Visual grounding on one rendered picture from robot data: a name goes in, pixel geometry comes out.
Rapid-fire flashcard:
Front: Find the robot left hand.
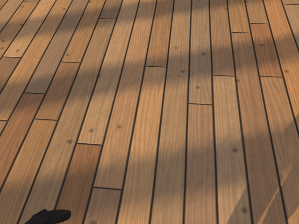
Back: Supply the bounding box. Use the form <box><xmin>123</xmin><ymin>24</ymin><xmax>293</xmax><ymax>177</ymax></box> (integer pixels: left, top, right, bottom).
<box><xmin>24</xmin><ymin>209</ymin><xmax>71</xmax><ymax>224</ymax></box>

